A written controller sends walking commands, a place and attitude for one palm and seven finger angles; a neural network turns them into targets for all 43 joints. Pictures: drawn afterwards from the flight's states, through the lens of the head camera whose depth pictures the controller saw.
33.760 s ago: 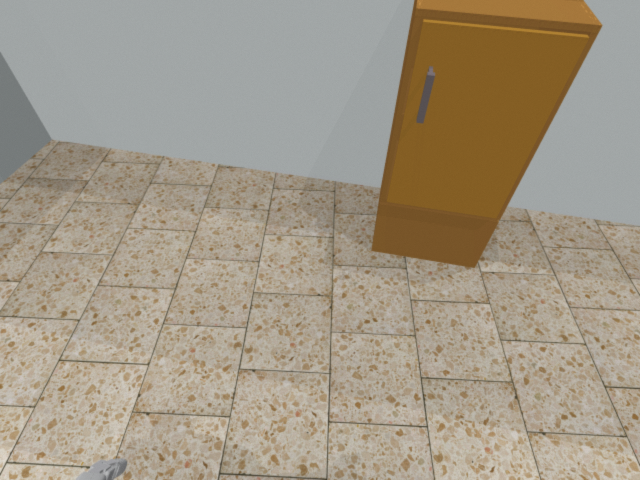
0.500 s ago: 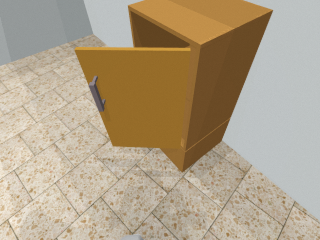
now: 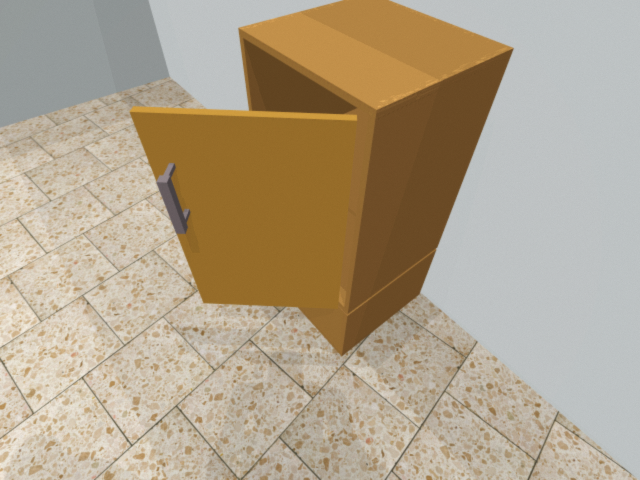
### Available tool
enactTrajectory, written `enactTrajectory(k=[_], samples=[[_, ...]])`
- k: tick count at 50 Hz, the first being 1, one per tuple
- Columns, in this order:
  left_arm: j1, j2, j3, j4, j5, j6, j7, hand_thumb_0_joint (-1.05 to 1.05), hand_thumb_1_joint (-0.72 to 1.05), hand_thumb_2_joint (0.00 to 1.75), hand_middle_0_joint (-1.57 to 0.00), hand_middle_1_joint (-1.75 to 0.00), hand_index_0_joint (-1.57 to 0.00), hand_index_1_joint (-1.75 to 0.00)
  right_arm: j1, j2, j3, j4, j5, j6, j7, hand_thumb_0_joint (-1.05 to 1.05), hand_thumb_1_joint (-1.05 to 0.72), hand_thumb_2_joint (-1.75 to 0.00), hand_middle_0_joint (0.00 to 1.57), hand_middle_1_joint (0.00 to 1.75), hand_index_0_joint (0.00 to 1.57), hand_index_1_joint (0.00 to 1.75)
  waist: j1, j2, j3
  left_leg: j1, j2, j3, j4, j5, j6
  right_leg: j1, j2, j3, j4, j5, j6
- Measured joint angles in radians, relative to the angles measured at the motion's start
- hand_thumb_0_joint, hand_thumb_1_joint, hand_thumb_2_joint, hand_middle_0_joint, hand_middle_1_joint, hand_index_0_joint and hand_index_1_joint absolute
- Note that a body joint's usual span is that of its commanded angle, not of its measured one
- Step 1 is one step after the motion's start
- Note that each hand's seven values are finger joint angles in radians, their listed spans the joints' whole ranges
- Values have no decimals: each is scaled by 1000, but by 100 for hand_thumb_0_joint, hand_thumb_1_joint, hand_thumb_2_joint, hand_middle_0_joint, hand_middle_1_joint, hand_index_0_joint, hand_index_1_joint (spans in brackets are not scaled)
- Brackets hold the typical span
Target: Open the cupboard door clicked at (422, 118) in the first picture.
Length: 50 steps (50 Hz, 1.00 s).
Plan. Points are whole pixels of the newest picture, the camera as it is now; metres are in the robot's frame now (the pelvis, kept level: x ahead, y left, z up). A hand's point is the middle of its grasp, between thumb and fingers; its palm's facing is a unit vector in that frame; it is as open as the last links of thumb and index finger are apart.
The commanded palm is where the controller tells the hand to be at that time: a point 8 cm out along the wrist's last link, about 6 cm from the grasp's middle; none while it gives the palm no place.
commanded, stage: come to a stop and stand still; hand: left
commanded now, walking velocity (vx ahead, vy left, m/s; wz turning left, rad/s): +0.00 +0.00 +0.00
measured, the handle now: (176, 199) +0.60 +0.31 -0.04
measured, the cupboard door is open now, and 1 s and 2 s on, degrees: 49 49 49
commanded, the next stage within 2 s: look again from close up in 0.60 s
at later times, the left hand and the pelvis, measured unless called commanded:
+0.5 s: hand out of the picture +0.04 +0.17 -0.18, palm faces +0.01 -0.98 -0.19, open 7.3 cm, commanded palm none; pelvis +0.04 +0.00 +0.00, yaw +0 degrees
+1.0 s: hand out of the picture +0.05 +0.17 -0.17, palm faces +0.01 -0.98 -0.20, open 7.3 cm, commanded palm none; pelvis +0.05 +0.00 +0.00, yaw -1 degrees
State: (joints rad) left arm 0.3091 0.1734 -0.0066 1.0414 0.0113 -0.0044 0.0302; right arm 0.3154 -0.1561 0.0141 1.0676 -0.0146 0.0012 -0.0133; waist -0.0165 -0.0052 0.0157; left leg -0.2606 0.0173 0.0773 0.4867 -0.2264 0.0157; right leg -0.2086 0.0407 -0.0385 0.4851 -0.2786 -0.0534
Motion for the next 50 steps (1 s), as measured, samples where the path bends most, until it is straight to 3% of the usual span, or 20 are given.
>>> enactTrajectory(k=[14,50], samples=[[-8,-28,-8,60,2,-14,4,0,91,90,-20,-30,-20,-30,-49,9,3,56,4,-14,-13,1,-92,-90,20,30,20,30,15,-12,3,43,-4,5,-16,-27,-3,41,-2,7,-14,-26,1],[-27,-9,2,70,1,-15,9,0,91,90,-20,-30,-20,-30,-65,3,5,81,5,-18,-22,0,-91,-90,20,30,20,30,17,-12,2,107,-9,12,-56,-47,-6,102,-5,17,-53,-45,3]])
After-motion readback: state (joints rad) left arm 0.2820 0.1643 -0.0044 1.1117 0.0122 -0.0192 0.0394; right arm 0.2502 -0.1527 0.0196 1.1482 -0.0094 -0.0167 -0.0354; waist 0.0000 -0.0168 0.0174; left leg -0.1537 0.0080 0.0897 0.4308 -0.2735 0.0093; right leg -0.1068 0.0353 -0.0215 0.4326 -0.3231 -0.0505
